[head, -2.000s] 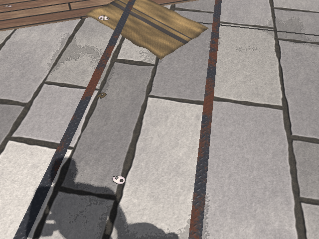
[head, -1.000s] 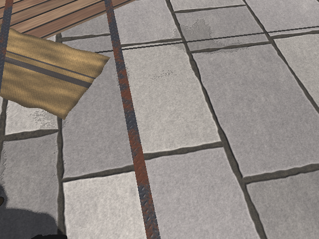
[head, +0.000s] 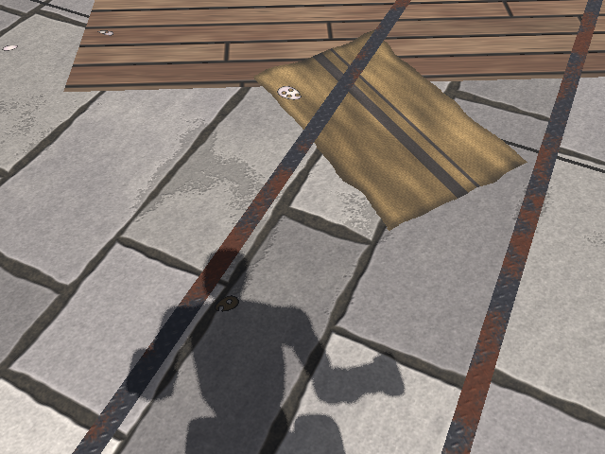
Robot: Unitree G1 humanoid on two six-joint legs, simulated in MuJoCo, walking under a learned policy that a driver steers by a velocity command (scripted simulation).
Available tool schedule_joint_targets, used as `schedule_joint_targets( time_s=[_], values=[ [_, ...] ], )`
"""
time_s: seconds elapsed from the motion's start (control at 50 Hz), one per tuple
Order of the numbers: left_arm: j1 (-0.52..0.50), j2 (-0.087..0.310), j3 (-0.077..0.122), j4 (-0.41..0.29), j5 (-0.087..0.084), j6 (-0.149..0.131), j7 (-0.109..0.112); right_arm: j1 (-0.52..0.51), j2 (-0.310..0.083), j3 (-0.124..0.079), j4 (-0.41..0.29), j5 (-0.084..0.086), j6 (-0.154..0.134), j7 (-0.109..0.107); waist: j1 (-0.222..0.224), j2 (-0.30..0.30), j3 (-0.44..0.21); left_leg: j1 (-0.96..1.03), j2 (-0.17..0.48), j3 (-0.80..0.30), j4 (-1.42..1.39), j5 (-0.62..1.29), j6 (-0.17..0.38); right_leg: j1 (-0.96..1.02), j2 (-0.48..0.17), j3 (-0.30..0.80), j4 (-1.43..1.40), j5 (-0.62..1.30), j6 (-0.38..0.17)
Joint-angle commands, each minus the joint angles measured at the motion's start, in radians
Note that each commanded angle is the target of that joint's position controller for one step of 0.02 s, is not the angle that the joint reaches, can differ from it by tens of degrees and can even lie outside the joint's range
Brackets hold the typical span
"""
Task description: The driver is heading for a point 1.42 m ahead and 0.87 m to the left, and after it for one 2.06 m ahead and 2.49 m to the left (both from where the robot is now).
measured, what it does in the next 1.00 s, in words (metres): walks ahead, turning left: right foot, then left foot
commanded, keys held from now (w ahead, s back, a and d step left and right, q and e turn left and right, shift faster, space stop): w+q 1.00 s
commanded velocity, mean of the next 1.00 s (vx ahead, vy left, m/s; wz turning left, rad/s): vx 0.38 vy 0.00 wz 0.60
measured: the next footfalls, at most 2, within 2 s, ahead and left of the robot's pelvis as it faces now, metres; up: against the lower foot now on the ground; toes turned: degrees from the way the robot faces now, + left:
right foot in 0.02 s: +0.05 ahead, -0.12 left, +0.00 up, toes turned +6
left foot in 0.48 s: +0.16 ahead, +0.20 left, +0.00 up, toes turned +20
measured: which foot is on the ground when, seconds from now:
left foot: down 0.00-0.02, up 0.04-0.46, down 0.48-1.00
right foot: up 0.00-0.00, down 0.02-0.48, up 0.50-0.96, down 0.98-1.00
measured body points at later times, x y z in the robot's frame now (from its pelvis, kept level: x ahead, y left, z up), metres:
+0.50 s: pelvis +0.10 +0.07 -0.01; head +0.12 +0.09 +0.43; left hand +0.04 +0.38 -0.13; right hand +0.37 -0.11 -0.08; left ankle +0.12 +0.19 -0.74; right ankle +0.01 -0.13 -0.73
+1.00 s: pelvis +0.36 +0.19 -0.02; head +0.38 +0.22 +0.43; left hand +0.45 +0.52 -0.07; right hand +0.51 -0.07 -0.13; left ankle +0.13 +0.19 -0.73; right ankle +0.52 +0.17 -0.74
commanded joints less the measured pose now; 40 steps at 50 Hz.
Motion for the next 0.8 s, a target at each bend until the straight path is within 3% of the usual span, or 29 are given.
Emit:
schedule_joint_targets(
  time_s=[0.02,0.04,0.06,0.08,0.1,0.12,0.14,0.18,0.24,0.32,0.38,0.42,0.44,0.46,0.48,0.5,0.52,0.54,0.56,0.58,0.6,0.64,0.68,0.74,0.8],
  values=[
    [0.101,0.175,0.050,-0.048,0.019,-0.015,0.004,-0.004,-0.094,-0.026,-0.076,0.000,-0.008,-0.006,0.033,-0.045,-0.186,-0.041,0.119,-0.166,0.106,-0.141,0.058,0.257,-0.232,0.173,-0.214,0.148,-0.105],
    [0.096,0.240,0.062,-0.038,0.043,-0.006,0.003,0.012,-0.099,-0.030,-0.099,0.009,-0.016,-0.005,0.006,-0.300,-0.118,-0.270,-0.037,0.050,0.282,-0.406,0.005,0.254,-0.392,0.417,-0.271,0.120,-0.263],
    [0.065,0.192,0.051,-0.062,0.045,-0.013,0.004,0.015,-0.173,-0.051,-0.087,-0.010,-0.027,-0.007,0.020,-0.231,-0.078,-0.332,0.059,0.053,0.475,-0.361,-0.026,0.202,-0.444,0.452,-0.299,-0.050,-0.316],
    [0.034,0.145,0.036,-0.071,0.033,-0.017,0.012,0.013,-0.196,-0.062,-0.072,-0.006,-0.029,-0.003,0.013,-0.185,-0.052,-0.349,0.090,0.069,0.530,-0.274,-0.032,0.181,-0.391,0.376,-0.312,-0.192,-0.279],
    [0.015,0.133,0.031,-0.076,0.015,-0.019,0.021,0.029,-0.175,-0.061,-0.054,-0.011,-0.025,-0.001,0.006,-0.177,-0.030,-0.375,0.099,0.090,0.560,-0.215,-0.051,0.193,-0.334,0.311,-0.319,-0.242,-0.236],
    [0.021,0.124,0.026,-0.072,0.004,-0.021,0.029,0.023,-0.159,-0.057,-0.053,-0.016,-0.025,0.002,0.021,-0.177,-0.016,-0.420,0.112,0.102,0.603,-0.165,-0.068,0.219,-0.320,0.272,-0.322,-0.230,-0.220],
    [0.045,0.121,0.021,-0.069,0.005,-0.023,0.035,0.013,-0.131,-0.049,-0.055,-0.011,-0.029,0.011,0.037,-0.163,-0.011,-0.434,0.123,0.122,0.629,-0.131,-0.078,0.223,-0.306,0.223,-0.330,-0.202,-0.214],
    [0.099,0.129,0.022,-0.062,0.013,-0.028,0.037,-0.029,-0.099,-0.036,-0.076,-0.002,-0.041,0.020,0.072,-0.158,-0.002,-0.459,0.142,0.167,0.595,-0.083,-0.091,0.245,-0.294,0.158,-0.356,-0.186,-0.214],
    [0.155,0.147,0.027,-0.048,0.016,-0.037,0.031,-0.074,-0.076,-0.025,-0.101,-0.001,-0.055,0.029,0.104,-0.156,0.006,-0.474,0.170,0.182,0.492,-0.039,-0.102,0.284,-0.314,0.106,-0.376,-0.135,-0.230],
    [0.159,0.185,0.040,-0.038,0.007,-0.045,0.014,-0.094,-0.045,-0.008,-0.118,-0.001,-0.068,0.048,0.104,-0.153,0.024,-0.364,0.200,0.223,0.311,-0.002,-0.082,0.232,-0.330,-0.005,-0.385,-0.037,-0.228],
    [0.160,0.206,0.049,-0.025,-0.009,-0.049,-0.001,-0.096,-0.048,-0.003,-0.124,0.001,-0.069,0.059,0.095,-0.152,0.037,-0.252,0.201,0.262,0.207,-0.032,-0.047,0.189,-0.338,-0.072,-0.368,-0.006,-0.216],
    [0.165,0.217,0.053,-0.014,-0.023,-0.045,-0.011,-0.086,-0.060,-0.006,-0.129,0.004,-0.065,0.063,0.081,-0.146,0.039,-0.197,0.190,0.288,0.156,-0.058,-0.012,0.196,-0.361,-0.090,-0.337,0.011,-0.207],
    [0.153,0.223,0.055,-0.010,-0.031,-0.040,-0.013,-0.052,-0.066,-0.011,-0.123,0.002,-0.064,0.064,0.050,-0.135,0.029,-0.127,0.169,0.314,0.105,-0.054,0.012,0.181,-0.360,-0.116,-0.286,0.071,-0.193],
    [0.140,0.219,0.052,-0.009,-0.033,-0.037,-0.013,0.031,-0.085,-0.025,-0.097,0.000,-0.063,0.061,-0.003,-0.114,-0.012,0.021,0.122,0.351,0.047,-0.025,0.037,0.139,-0.336,-0.169,-0.164,0.232,-0.169],
    [0.168,0.172,0.035,-0.004,-0.023,-0.039,-0.013,0.183,-0.148,-0.062,-0.049,0.005,-0.059,0.052,-0.067,-0.048,-0.105,0.253,0.077,0.345,0.019,-0.019,0.071,0.067,-0.275,-0.253,0.077,0.384,-0.129],
    [0.162,0.098,0.005,-0.042,0.022,-0.044,-0.011,0.355,-0.249,-0.092,-0.026,0.015,-0.055,0.034,-0.126,0.165,-0.190,0.501,0.276,0.015,-0.053,-0.075,0.153,-0.188,-0.197,-0.300,0.475,0.078,-0.056],
    [0.149,0.040,-0.016,-0.116,0.030,-0.072,-0.007,0.331,-0.330,-0.087,-0.061,0.009,-0.078,0.040,-0.066,0.349,-0.278,0.636,0.460,-0.573,-0.259,-0.346,0.329,-0.524,-0.019,-0.115,0.735,-0.339,-0.017],
    [0.067,0.158,0.009,-0.114,-0.018,-0.093,-0.015,0.301,-0.222,-0.059,-0.066,0.003,-0.103,0.051,-0.111,0.171,-0.214,0.592,0.476,-0.532,-0.318,-0.392,0.315,-0.621,-0.077,-0.010,0.817,-0.251,-0.036],
    [0.047,0.177,0.014,-0.119,-0.032,-0.107,-0.021,0.263,-0.174,-0.041,-0.059,-0.005,-0.115,0.053,-0.081,0.152,-0.125,0.503,0.450,-0.409,-0.302,-0.314,0.291,-0.637,-0.117,-0.020,0.781,-0.152,-0.068],
    [0.060,0.165,0.011,-0.098,-0.010,-0.111,-0.017,0.209,-0.144,-0.030,-0.065,-0.008,-0.118,0.053,-0.044,0.066,-0.084,0.401,0.404,-0.300,-0.284,-0.194,0.258,-0.575,-0.156,-0.020,0.712,-0.070,-0.072],
    [0.067,0.159,0.013,-0.088,0.016,-0.111,-0.015,0.154,-0.128,-0.022,-0.072,-0.012,-0.116,0.050,-0.012,0.055,-0.053,0.311,0.357,-0.211,-0.288,-0.079,0.237,-0.509,-0.174,-0.017,0.626,-0.006,-0.064],
    [0.081,0.142,0.012,-0.072,0.025,-0.099,-0.023,0.110,-0.119,-0.015,-0.075,-0.026,-0.118,0.038,0.023,0.077,-0.044,0.225,0.311,-0.130,-0.318,0.097,0.231,-0.427,-0.166,-0.034,0.567,0.074,-0.042],
    [0.063,0.124,0.007,-0.068,0.030,-0.085,-0.022,0.126,-0.129,-0.017,-0.053,-0.018,-0.123,0.024,0.028,0.052,-0.037,0.201,0.289,-0.067,-0.324,0.236,0.233,-0.421,-0.141,-0.049,0.486,0.145,-0.011],
    [-0.064,0.083,-0.011,-0.101,0.027,-0.084,-0.021,0.182,-0.138,-0.021,-0.009,-0.007,-0.121,0.008,-0.006,0.052,-0.004,0.175,0.247,-0.010,-0.314,0.290,0.200,-0.401,-0.099,-0.054,0.252,0.298,0.010],
    [-0.186,0.064,-0.022,-0.131,0.013,-0.092,-0.037,0.238,-0.148,-0.027,0.031,0.002,-0.117,-0.002,-0.048,0.070,0.017,0.159,0.238,-0.021,-0.313,0.241,0.174,-0.332,-0.057,-0.059,0.076,0.397,0.004]
  ],
)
